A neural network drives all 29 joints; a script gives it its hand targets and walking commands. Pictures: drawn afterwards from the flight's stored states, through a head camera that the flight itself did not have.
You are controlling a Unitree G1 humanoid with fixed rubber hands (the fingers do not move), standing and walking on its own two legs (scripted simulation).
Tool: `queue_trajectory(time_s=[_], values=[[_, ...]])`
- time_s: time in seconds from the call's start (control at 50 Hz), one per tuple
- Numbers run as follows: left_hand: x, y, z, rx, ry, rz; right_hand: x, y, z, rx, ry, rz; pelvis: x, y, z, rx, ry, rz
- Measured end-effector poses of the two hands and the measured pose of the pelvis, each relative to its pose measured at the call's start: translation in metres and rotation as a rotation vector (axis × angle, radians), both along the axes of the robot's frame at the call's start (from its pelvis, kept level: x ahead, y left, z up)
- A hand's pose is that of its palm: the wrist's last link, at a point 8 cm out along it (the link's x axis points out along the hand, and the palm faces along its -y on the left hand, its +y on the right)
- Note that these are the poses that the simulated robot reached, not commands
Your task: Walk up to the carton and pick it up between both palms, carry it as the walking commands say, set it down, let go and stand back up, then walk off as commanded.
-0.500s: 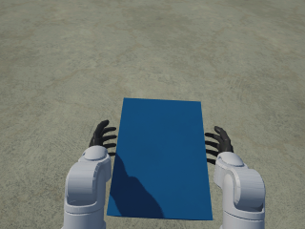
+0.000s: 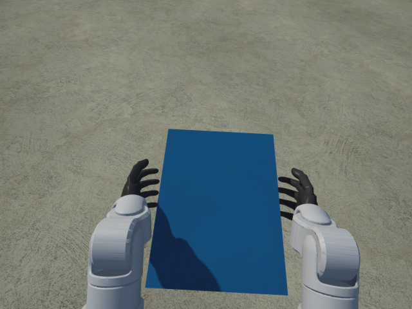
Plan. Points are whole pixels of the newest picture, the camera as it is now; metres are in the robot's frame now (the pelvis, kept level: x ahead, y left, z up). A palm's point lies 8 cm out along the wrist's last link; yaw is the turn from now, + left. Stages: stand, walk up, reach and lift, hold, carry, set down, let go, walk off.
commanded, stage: carry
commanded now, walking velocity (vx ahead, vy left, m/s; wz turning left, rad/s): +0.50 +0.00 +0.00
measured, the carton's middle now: (216, 213) +0.31 +0.00 +0.02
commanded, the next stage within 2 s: none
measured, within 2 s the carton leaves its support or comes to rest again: neither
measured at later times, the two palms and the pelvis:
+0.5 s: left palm (179, 101) +0.57 +0.11 +0.09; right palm (289, 112) +0.58 -0.18 +0.08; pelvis +0.30 -0.04 +0.00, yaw +2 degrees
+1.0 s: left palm (185, 48) +0.83 +0.12 +0.11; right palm (273, 58) +0.83 -0.17 +0.10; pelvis +0.57 -0.03 -0.01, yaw +0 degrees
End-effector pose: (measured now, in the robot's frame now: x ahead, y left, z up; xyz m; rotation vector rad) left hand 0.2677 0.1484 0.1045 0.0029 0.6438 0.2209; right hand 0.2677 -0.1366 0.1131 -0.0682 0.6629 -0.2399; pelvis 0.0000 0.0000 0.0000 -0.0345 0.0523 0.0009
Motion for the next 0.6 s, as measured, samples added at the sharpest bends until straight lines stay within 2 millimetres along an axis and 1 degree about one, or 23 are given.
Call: queue_trajectory(time_s=[0.08, 0.16, 0.22, 0.26, 0.3, 0.34, 0.4, 0.48, 0.54, 0.6], values=[[0.046, -0.003, 0.004, 0.003, -0.010, 0.001, 0.045, -0.003, 0.003, 0.001, -0.010, 0.000, 0.047, -0.003, 0.000, 0.002, -0.012, -0.002], [0.095, -0.012, 0.003, 0.015, -0.023, 0.007, 0.096, -0.012, -0.002, 0.010, -0.022, 0.005, 0.099, -0.012, -0.007, 0.012, -0.027, -0.002], [0.137, -0.023, -0.005, 0.029, -0.021, 0.010, 0.139, -0.023, -0.014, 0.023, -0.020, 0.007, 0.143, -0.022, -0.018, 0.026, -0.028, -0.002], [0.168, -0.033, -0.013, 0.041, -0.013, 0.008, 0.170, -0.033, -0.025, 0.037, -0.014, 0.006, 0.175, -0.030, -0.027, 0.031, -0.022, 0.000], [0.196, -0.040, -0.022, 0.047, 0.025, -0.001, 0.197, -0.041, -0.033, 0.051, 0.017, 0.000, 0.200, -0.037, -0.027, 0.025, -0.012, 0.003], [0.219, -0.045, -0.027, 0.052, 0.069, -0.007, 0.220, -0.046, -0.038, 0.058, 0.054, -0.004, 0.220, -0.040, -0.021, 0.037, 0.007, 0.012], [0.249, -0.046, -0.025, 0.064, 0.106, 0.002, 0.253, -0.046, -0.040, 0.068, 0.089, 0.004, 0.249, -0.043, -0.011, 0.048, 0.024, 0.022], [0.293, -0.043, -0.015, 0.074, 0.089, 0.017, 0.300, -0.042, -0.034, 0.070, 0.075, 0.015, 0.291, -0.041, -0.003, 0.053, 0.030, 0.027], [0.330, -0.038, -0.007, 0.072, 0.055, 0.019, 0.337, -0.037, -0.026, 0.068, 0.041, 0.017, 0.327, -0.037, -0.001, 0.051, 0.021, 0.029], [0.370, -0.029, -0.002, 0.059, 0.008, 0.018, 0.376, -0.029, -0.018, 0.061, -0.005, 0.017, 0.368, -0.029, -0.006, 0.042, 0.021, 0.029]])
